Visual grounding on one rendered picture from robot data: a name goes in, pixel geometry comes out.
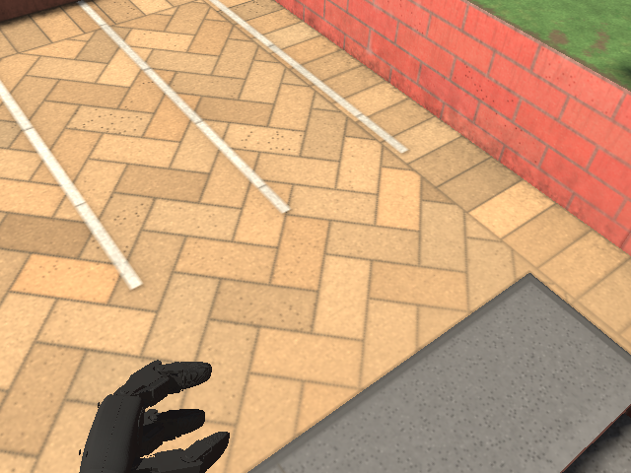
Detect robot left hand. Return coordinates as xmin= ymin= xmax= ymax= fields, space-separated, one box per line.
xmin=79 ymin=360 xmax=230 ymax=473

